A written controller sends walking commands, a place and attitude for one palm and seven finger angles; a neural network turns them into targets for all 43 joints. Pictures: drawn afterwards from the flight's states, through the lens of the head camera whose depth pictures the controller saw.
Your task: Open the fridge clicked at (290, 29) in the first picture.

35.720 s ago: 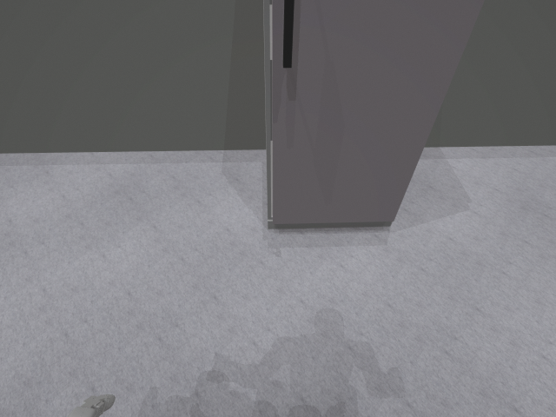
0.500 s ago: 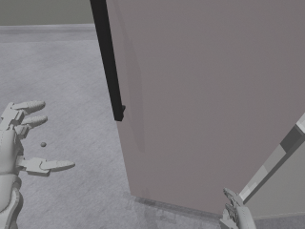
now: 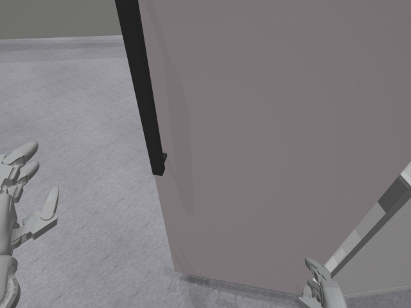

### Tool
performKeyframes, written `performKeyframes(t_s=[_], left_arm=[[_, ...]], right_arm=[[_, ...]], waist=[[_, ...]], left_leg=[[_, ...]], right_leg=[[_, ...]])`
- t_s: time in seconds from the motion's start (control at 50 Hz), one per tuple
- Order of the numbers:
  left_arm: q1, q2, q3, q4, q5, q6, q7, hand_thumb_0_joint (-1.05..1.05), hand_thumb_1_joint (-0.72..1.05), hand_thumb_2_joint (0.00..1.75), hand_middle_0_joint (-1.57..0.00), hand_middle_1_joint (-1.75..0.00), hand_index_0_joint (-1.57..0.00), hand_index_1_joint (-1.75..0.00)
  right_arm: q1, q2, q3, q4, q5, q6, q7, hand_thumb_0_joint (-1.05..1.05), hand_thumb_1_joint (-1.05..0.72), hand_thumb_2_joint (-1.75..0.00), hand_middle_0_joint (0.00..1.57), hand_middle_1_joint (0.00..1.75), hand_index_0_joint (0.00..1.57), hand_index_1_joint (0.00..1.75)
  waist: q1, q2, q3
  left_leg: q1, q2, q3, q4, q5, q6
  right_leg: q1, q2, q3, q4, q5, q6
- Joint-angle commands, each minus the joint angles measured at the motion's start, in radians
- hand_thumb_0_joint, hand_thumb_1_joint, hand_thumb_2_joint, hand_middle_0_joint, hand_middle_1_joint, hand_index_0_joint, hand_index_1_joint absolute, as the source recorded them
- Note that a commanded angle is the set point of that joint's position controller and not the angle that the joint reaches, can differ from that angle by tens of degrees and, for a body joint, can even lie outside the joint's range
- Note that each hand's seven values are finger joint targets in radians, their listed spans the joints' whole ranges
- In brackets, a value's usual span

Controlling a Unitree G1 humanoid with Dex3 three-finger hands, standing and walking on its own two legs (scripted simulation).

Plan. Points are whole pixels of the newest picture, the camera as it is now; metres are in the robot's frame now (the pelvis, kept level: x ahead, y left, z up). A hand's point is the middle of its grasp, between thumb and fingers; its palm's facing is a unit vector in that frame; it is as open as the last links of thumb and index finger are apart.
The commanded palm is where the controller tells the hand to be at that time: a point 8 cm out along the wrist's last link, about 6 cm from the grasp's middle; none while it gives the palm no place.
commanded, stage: draw the hand back to the body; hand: left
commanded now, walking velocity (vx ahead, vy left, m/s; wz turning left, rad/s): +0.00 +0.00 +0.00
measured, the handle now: (148, 90) +0.40 +0.17 +0.25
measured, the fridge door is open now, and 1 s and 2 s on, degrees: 73 73 73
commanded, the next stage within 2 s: step back with the hand held close in 0.36 s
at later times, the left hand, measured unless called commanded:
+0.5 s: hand (52, 213) +0.19 +0.26 +0.16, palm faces +0.48 -0.79 -0.37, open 7.4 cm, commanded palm +0.14 +0.29 +0.17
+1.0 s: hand (3, 253) +0.12 +0.29 +0.16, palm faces +0.43 -0.76 -0.49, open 7.4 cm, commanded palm +0.06 +0.32 +0.17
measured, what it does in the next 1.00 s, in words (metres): shifts its weight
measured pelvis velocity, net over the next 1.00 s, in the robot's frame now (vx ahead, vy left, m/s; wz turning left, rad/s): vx -0.08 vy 0.02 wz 0.02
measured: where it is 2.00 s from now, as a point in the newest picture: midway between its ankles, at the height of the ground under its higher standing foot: outside the picture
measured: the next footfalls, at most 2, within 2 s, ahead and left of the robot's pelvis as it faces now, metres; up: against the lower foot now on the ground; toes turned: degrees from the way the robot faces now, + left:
right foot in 1.54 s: -0.21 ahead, -0.06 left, +0.00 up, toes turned -1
left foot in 1.70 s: -0.12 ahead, +0.11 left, +0.00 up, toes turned +2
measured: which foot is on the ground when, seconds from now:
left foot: down 0.00-1.00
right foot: down 0.00-1.00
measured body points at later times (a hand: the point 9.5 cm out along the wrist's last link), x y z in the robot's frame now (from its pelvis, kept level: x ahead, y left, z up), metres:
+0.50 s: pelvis +0.00 -0.01 +0.00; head -0.02 -0.02 +0.45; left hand +0.16 +0.30 +0.18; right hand +0.19 -0.22 -0.08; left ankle +0.01 +0.12 -0.74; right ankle -0.03 -0.15 -0.74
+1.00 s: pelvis -0.08 +0.02 -0.01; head -0.06 +0.03 +0.44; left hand +0.09 +0.33 +0.18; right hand +0.11 -0.21 -0.08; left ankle +0.01 +0.12 -0.74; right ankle -0.03 -0.15 -0.74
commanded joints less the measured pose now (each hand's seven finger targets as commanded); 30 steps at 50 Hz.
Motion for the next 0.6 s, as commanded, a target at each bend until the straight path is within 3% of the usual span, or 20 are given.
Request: performKeyframes(t_s=[0.0,0.14,0.26,0.32,0.4,0.44,0.46,0.48,0.5,0.52,0.54,0.58], left_arm=[[-0.123,0.180,0.106,-0.230,0.004,-0.054,0.025,0.00,0.90,0.90,-0.20,-0.30,-0.20,-0.30],[-0.135,0.176,0.096,-0.230,0.007,-0.040,0.030,0.00,0.90,0.90,-0.20,-0.30,-0.20,-0.30],[-0.114,0.186,0.112,-0.197,0.002,-0.034,0.027,0.00,0.90,0.90,-0.20,-0.30,-0.20,-0.30],[-0.121,0.184,0.111,-0.212,0.002,-0.036,0.025,0.00,0.90,0.90,-0.20,-0.30,-0.20,-0.30],[-0.114,0.183,0.106,-0.217,-0.001,-0.037,0.023,0.00,0.90,0.90,-0.20,-0.30,-0.20,-0.30],[-0.111,0.181,0.107,-0.213,0.001,-0.042,0.024,0.00,0.90,0.90,-0.20,-0.30,-0.20,-0.30],[-0.165,0.173,0.082,-0.202,0.005,-0.040,0.023,0.00,0.90,0.90,-0.20,-0.30,-0.20,-0.30],[-0.272,0.295,0.187,-0.263,0.017,-0.083,0.037,0.00,0.90,0.90,-0.20,-0.30,-0.20,-0.30],[-0.165,0.219,0.133,-0.171,0.017,-0.088,0.029,0.00,0.90,0.90,-0.20,-0.30,-0.20,-0.30],[-0.127,0.207,0.115,-0.169,0.023,-0.088,0.025,0.00,0.90,0.90,-0.20,-0.30,-0.20,-0.30],[-0.096,0.207,0.117,-0.177,0.025,-0.093,0.026,0.00,0.90,0.90,-0.20,-0.30,-0.20,-0.30],[-0.024,0.224,0.146,-0.230,0.027,-0.109,0.031,0.00,0.90,0.90,-0.20,-0.30,-0.20,-0.30]], right_arm=[[-0.119,-0.114,-0.036,-0.165,0.002,-0.042,-0.010,0.00,-0.90,-0.90,0.20,0.30,0.20,0.30],[-0.121,-0.111,-0.034,-0.167,-0.001,-0.029,-0.009,0.00,-0.90,-0.90,0.20,0.30,0.20,0.30],[-0.133,-0.109,-0.034,-0.166,-0.001,-0.018,-0.012,0.00,-0.90,-0.90,0.20,0.30,0.20,0.30],[-0.136,-0.105,-0.033,-0.169,0.000,-0.016,-0.013,0.00,-0.90,-0.90,0.20,0.30,0.20,0.30],[-0.140,-0.105,-0.034,-0.172,-0.001,-0.016,-0.013,0.00,-0.90,-0.90,0.20,0.30,0.20,0.30],[-0.139,-0.104,-0.036,-0.169,-0.001,-0.019,-0.014,0.00,-0.90,-0.90,0.20,0.30,0.20,0.30],[-0.143,-0.110,-0.034,-0.162,-0.001,-0.020,-0.017,0.00,-0.90,-0.90,0.20,0.30,0.20,0.30],[-0.155,-0.128,-0.033,-0.205,0.015,0.006,-0.008,0.00,-0.90,-0.90,0.20,0.30,0.20,0.30],[-0.153,-0.108,-0.030,-0.178,0.009,0.026,-0.008,0.00,-0.90,-0.90,0.20,0.30,0.20,0.30],[-0.155,-0.108,-0.034,-0.190,0.009,0.038,-0.005,0.00,-0.90,-0.90,0.20,0.30,0.20,0.30],[-0.141,-0.111,-0.040,-0.202,0.011,0.049,-0.002,0.00,-0.90,-0.90,0.20,0.30,0.20,0.30],[-0.129,-0.114,-0.050,-0.222,0.011,0.067,-0.004,0.00,-0.90,-0.90,0.20,0.30,0.20,0.30]], waist=[[-0.002,0.081,-0.081],[-0.003,0.047,-0.095],[0.002,-0.002,-0.063],[0.003,0.058,-0.073],[0.002,0.018,-0.075],[0.001,0.028,-0.065],[-0.006,0.024,-0.050],[-0.055,0.001,0.030],[-0.061,-0.069,0.020],[-0.058,-0.097,0.005],[-0.060,-0.097,-0.025],[-0.058,-0.014,-0.129]], left_leg=[[0.069,0.010,0.027,-0.065,0.244,0.016],[0.082,0.007,0.025,-0.064,0.252,0.017],[0.069,0.005,0.031,-0.065,0.231,0.023],[0.077,0.001,0.037,-0.062,0.234,0.023],[0.078,0.002,0.036,-0.062,0.230,0.025],[0.078,0.001,0.040,-0.063,0.214,0.025],[0.076,-0.001,0.041,-0.066,0.202,0.028],[0.005,0.011,0.020,-0.008,0.168,0.040],[-0.007,0.007,0.008,0.021,0.162,0.039],[-0.006,0.006,0.009,0.041,0.190,0.039],[-0.003,0.007,0.011,0.052,0.219,0.037],[0.032,0.020,0.017,0.045,0.374,0.037]], right_leg=[[-0.063,0.033,-0.083,-0.052,0.232,-0.050],[-0.056,0.035,-0.089,-0.055,0.241,-0.048],[-0.059,0.035,-0.090,-0.075,0.238,-0.045],[-0.057,0.030,-0.084,-0.073,0.246,-0.045],[-0.056,0.031,-0.085,-0.081,0.244,-0.041],[-0.064,0.032,-0.084,-0.086,0.225,-0.041],[-0.073,0.032,-0.084,-0.095,0.215,-0.039],[-0.200,-0.011,-0.021,-0.151,0.270,-0.037],[-0.211,-0.035,-0.027,-0.145,0.287,-0.038],[-0.213,-0.047,-0.014,-0.139,0.335,-0.039],[-0.206,-0.056,-0.019,-0.123,0.368,-0.042],[-0.152,-0.051,-0.045,-0.057,0.485,-0.036]])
